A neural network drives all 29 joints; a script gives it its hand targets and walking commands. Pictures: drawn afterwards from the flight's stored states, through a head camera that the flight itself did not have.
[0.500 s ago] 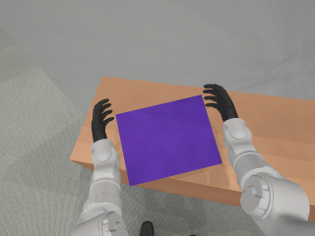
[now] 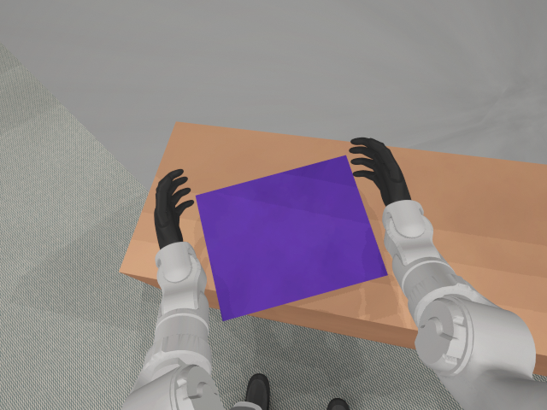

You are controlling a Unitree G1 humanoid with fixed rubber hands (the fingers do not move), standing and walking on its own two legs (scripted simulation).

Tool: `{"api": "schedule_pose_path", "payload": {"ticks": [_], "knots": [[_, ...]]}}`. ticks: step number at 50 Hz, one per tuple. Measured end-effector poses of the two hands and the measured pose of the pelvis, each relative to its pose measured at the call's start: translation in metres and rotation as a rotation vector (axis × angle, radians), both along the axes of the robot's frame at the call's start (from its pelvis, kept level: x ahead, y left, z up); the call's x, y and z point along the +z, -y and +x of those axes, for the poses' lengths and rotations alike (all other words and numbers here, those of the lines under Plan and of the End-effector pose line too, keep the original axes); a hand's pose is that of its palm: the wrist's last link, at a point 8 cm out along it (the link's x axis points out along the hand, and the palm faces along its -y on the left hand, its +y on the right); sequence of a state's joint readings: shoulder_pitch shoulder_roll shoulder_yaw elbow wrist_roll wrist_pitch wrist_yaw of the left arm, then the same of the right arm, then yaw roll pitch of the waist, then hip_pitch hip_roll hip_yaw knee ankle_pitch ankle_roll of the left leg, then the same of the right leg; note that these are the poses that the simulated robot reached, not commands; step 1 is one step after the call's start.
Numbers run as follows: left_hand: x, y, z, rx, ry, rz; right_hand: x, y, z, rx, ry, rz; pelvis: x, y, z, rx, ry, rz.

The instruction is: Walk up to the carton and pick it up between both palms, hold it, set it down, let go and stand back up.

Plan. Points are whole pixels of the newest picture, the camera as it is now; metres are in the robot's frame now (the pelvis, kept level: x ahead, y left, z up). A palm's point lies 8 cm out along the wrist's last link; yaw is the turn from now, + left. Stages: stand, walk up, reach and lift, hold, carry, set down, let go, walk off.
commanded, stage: set down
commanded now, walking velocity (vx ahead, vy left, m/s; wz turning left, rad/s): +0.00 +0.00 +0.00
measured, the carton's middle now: (287, 240) +0.38 +0.06 -0.12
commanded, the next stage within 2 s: none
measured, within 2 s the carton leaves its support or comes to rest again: rests again in 0.80 s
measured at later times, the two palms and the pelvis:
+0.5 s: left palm (177, 242) +0.34 +0.23 -0.06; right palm (383, 197) +0.45 -0.08 -0.06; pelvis +0.00 +0.00 -0.01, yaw +0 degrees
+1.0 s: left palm (183, 241) +0.35 +0.23 -0.07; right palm (403, 204) +0.45 -0.12 -0.08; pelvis -0.03 +0.00 -0.04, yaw +0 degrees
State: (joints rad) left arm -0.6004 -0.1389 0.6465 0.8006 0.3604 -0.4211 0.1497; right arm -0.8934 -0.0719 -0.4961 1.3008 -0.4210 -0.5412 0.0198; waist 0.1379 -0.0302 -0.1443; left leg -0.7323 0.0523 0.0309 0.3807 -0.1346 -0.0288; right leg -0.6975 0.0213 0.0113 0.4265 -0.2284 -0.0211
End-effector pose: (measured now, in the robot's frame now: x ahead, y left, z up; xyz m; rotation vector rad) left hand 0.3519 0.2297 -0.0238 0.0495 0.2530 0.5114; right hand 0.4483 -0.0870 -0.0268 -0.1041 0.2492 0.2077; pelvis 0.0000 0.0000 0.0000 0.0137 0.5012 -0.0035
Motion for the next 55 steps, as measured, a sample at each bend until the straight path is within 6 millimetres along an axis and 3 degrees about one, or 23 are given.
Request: {"api": "schedule_pose_path", "payload": {"ticks": [14, 19, 34, 44, 55], "knots": [[-0.016, -0.004, -0.001, 0.027, -0.018, 0.006, -0.016, -0.007, 0.007, 0.012, -0.013, 0.016, -0.003, 0.002, 0.005, 0.001, -0.042, 0.003], [-0.032, -0.002, -0.006, 0.032, -0.058, -0.01, -0.031, -0.005, 0.004, 0.017, -0.041, 0.008, -0.004, 0.003, 0.006, 0.002, -0.064, 0.004], [-0.03, -0.006, -0.006, -0.052, -0.047, 0.04, -0.036, -0.002, 0.002, 0.002, -0.052, 0.047, -0.009, 0.004, -0.003, 0.002, -0.083, 0.007], [-0.035, 0.004, -0.001, -0.115, -0.059, -0.033, -0.047, 0.02, -0.004, -0.063, -0.143, 0.035, -0.024, 0.0, -0.013, 0.001, -0.114, 0.003], [-0.049, 0.003, -0.008, -0.155, -0.072, -0.03, -0.048, 0.039, 0.003, -0.064, -0.088, 0.007, -0.046, -0.002, -0.038, 0.001, -0.157, 0.004]]}}
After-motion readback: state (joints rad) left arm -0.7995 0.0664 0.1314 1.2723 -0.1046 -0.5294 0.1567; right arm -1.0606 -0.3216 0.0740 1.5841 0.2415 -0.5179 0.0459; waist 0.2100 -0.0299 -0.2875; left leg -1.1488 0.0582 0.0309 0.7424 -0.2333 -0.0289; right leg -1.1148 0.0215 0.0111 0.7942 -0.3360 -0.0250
